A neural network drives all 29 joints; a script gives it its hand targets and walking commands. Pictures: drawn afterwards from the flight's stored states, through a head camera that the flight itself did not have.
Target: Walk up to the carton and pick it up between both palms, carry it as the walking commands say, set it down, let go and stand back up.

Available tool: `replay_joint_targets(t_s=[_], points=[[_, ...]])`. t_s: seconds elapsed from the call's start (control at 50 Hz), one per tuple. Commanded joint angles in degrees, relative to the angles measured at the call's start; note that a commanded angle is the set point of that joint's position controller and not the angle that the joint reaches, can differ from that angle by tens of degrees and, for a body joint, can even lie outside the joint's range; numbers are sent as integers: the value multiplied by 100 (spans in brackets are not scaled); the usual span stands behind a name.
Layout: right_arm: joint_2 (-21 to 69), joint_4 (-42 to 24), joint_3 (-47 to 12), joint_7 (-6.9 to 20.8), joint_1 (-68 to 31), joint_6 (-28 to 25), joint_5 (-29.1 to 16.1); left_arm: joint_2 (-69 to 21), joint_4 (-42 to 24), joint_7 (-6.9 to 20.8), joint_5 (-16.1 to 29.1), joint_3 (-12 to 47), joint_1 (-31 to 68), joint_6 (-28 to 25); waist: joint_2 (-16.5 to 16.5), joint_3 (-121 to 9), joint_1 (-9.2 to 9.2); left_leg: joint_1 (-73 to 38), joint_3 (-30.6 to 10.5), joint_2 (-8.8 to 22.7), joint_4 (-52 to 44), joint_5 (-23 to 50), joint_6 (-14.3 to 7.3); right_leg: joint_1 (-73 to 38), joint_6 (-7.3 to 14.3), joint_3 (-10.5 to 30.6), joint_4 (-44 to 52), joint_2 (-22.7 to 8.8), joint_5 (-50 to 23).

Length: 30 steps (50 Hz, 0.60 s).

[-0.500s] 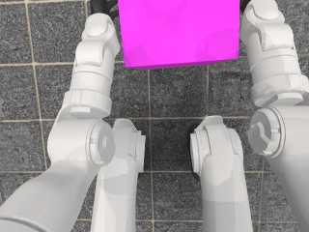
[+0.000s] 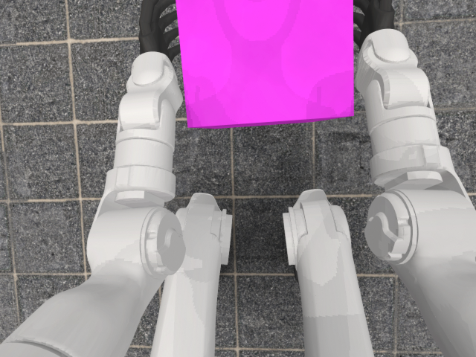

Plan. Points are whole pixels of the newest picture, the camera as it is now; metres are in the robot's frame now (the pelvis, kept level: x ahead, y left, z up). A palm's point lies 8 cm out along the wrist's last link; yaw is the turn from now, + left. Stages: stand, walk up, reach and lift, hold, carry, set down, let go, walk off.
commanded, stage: reach and lift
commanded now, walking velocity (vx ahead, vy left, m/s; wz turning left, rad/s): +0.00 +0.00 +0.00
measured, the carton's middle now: (262, 56) +0.53 -0.03 -0.18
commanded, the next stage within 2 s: none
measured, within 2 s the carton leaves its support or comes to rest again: neither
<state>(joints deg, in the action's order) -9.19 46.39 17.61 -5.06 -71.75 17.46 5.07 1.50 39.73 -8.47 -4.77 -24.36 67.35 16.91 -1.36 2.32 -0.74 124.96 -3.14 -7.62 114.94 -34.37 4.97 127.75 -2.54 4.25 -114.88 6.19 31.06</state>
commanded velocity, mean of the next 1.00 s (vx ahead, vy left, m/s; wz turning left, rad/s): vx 0.00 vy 0.00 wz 0.00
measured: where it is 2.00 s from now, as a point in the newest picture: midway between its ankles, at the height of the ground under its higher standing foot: (255, 262)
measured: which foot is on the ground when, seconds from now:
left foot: down 0.00-1.00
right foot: down 0.00-1.00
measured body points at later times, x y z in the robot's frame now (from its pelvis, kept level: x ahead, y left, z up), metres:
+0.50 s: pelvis -0.01 +0.00 +0.05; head +0.29 -0.03 +0.39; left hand +0.51 +0.12 -0.04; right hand +0.52 -0.18 -0.04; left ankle +0.10 +0.13 -0.39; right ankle +0.11 -0.12 -0.39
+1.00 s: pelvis +0.01 +0.00 +0.11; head +0.26 -0.03 +0.48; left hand +0.49 +0.12 +0.04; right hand +0.50 -0.17 +0.03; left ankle +0.10 +0.13 -0.39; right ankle +0.11 -0.12 -0.39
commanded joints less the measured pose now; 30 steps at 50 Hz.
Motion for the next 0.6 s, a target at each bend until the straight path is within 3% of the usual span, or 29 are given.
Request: replay_joint_targets(t_s=[0.0,0.24,0.58], points=[[6226,-479,-2584,1457,-3418,-97,-698,-5615,-468,1421,628,3046,4285,-144,376,-7387,-36,-3149,898,-377,-966,2101,-260,-4629,37,-795,1054,281,-2378],[6272,-294,-2202,1536,-3366,-17,-398,-5810,-259,1448,365,2751,4144,-21,272,-7074,-61,-3488,869,-389,-1551,1695,-220,-4488,73,-841,1579,310,-1808],[6698,-359,-2278,1558,-2931,119,-311,-6087,-246,1587,265,2741,3671,101,379,-7217,5,-3863,836,-391,-2239,1715,-219,-5280,46,-792,2276,347,-1888]])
